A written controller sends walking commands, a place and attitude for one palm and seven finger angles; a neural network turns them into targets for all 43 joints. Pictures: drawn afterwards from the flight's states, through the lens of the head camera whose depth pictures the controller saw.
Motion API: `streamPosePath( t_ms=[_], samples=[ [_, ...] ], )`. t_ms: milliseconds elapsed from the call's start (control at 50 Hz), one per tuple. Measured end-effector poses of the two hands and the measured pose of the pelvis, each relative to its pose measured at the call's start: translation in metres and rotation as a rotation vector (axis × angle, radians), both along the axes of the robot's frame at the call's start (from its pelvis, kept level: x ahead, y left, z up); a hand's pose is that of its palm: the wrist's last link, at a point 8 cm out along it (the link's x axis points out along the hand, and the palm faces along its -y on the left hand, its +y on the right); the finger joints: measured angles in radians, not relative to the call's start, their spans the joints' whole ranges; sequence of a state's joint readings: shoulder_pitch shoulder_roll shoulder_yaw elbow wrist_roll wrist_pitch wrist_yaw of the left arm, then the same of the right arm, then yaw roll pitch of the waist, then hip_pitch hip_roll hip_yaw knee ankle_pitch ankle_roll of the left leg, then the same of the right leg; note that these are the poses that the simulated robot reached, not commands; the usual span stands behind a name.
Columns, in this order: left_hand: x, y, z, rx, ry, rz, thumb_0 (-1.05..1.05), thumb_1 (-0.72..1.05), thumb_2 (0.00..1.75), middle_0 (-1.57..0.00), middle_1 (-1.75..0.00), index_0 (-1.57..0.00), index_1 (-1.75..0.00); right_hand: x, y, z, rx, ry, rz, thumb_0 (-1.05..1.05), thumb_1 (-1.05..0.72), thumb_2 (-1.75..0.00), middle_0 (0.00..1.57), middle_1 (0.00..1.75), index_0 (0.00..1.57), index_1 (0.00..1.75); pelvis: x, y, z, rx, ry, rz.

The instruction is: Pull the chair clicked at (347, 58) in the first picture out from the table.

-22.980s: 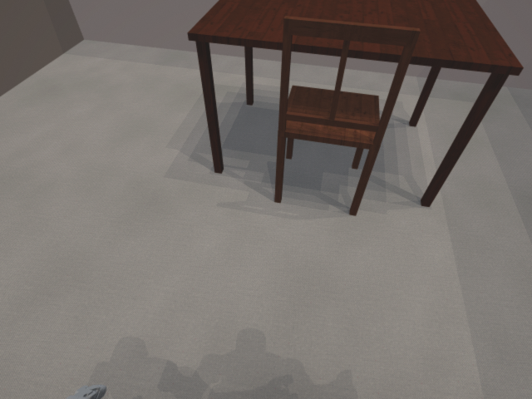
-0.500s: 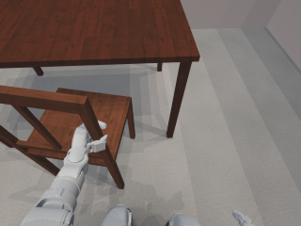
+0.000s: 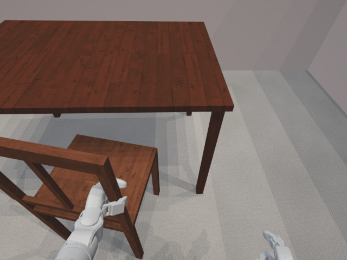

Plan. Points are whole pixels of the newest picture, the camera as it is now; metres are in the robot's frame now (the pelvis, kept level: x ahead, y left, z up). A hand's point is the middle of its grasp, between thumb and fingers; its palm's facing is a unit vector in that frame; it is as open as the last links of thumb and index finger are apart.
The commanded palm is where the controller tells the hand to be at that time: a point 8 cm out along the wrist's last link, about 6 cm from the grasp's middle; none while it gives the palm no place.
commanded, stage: stop walking, hand still on the chair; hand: left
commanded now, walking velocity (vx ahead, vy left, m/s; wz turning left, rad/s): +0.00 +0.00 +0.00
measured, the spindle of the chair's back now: (53, 186) +0.32 +0.37 -0.09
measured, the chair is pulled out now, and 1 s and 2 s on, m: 0.16 0.16 0.16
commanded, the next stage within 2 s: open the thumb and straighten the fingers in 0.24 s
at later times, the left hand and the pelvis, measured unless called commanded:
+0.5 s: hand (118, 201) +0.28 +0.17 -0.07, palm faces +0.07 -0.99 -0.15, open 6.7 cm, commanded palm +0.25 +0.21 -0.05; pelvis +0.01 +0.00 -0.01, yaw +1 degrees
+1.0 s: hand (116, 193) +0.31 +0.18 -0.08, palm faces +0.11 -0.98 -0.16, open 16.4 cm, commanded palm +0.28 +0.22 -0.05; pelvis -0.01 +0.00 -0.05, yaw +1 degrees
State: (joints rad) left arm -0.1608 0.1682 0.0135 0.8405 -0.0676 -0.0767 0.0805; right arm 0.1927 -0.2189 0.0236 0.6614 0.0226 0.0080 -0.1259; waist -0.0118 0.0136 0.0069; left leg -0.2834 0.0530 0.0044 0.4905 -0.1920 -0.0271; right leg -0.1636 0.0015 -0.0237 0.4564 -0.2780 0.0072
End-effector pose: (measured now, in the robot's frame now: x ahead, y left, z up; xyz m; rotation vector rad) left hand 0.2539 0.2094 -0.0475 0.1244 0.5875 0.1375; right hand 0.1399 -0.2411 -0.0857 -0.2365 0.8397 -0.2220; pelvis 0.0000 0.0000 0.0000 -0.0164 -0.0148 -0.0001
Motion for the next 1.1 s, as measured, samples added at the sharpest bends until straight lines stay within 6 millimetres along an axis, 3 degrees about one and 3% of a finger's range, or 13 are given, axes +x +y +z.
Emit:
streamPosePath(
  t_ms=[360,440,540,660,820,1000,1100],
  samples=[
    [0.0,0.0,0.001,0.001,0.014,0.006,0.16,0.59,0.73,-0.21,-1.09,-0.5,-1.45,-0.007,-0.001,-0.008,0.02,0.065,-0.02,0.02,-0.9,-0.9,0.21,0.3,0.21,0.3,0.012,-0.001,0.003,0.004,0.004,0.002],
    [0.002,0.003,-0.001,-0.009,-0.004,-0.016,0.15,0.53,0.73,-0.22,-1.15,-0.5,-1.45,-0.009,-0.007,-0.011,0.061,0.038,-0.027,0.02,-0.9,-0.9,0.21,0.3,0.21,0.3,0.009,-0.001,-0.005,0.005,0.062,0.01],
    [0.006,0.007,-0.001,0.002,-0.069,-0.042,0.09,0.36,0.65,-0.34,-1.29,-0.5,-1.45,-0.011,-0.016,-0.021,0.061,-0.001,-0.019,0.01,-0.9,-0.9,0.21,0.3,0.21,0.3,0.003,0.001,-0.021,0.001,0.115,0.015],
    [0.013,0.011,-0.011,0.002,-0.04,-0.016,0.04,-0.08,0.43,-0.42,-1.33,-0.48,-1.38,-0.013,-0.016,-0.035,0.054,-0.006,-0.014,0.02,-0.9,-0.9,0.2,0.3,0.21,0.29,-0.003,0.002,-0.038,-0.002,0.148,0.016],
    [0.022,0.011,-0.007,0.002,-0.027,-0.011,0.01,-0.43,0.26,-0.33,-0.99,-0.35,-1.0,-0.016,-0.002,-0.049,0.079,-0.002,-0.007,0.02,-0.9,-0.9,0.2,0.3,0.2,0.29,-0.007,0.004,-0.046,-0.006,0.161,0.015],
    [0.031,0.017,-0.012,-0.001,0.004,0.016,0.0,-0.52,0.21,-0.14,-0.4,-0.14,-0.4,-0.021,0.002,-0.057,0.081,0.028,-0.006,0.02,-0.9,-0.9,0.21,0.3,0.21,0.3,-0.009,0.003,-0.05,-0.009,0.182,0.014],
    [0.032,0.017,-0.01,-0.005,-0.008,0.008,0.0,-0.53,0.2,-0.06,-0.17,-0.06,-0.17,-0.024,-0.003,-0.057,0.068,0.04,-0.017,0.02,-0.9,-0.9,0.21,0.3,0.21,0.3,-0.005,0.002,-0.049,-0.009,0.189,0.013]
  ],
)
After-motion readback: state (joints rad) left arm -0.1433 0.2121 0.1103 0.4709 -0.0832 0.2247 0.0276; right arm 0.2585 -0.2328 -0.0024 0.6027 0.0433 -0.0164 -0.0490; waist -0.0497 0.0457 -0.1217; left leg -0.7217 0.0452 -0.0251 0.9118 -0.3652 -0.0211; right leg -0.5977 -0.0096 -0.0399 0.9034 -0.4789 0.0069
